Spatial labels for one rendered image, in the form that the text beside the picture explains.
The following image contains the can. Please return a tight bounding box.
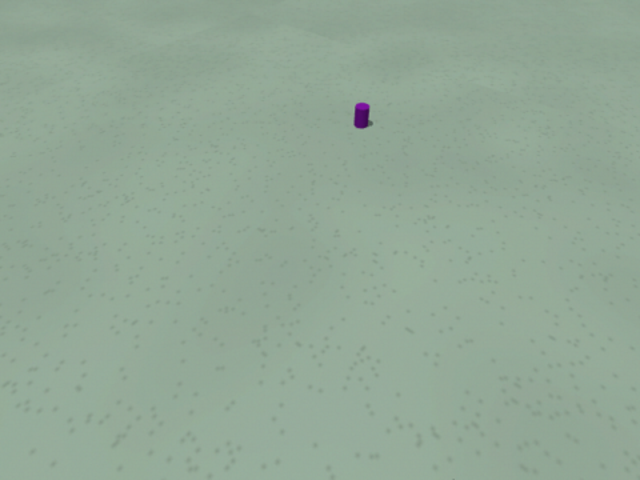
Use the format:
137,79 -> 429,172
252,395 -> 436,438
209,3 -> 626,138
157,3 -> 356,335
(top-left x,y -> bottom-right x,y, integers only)
354,103 -> 370,129

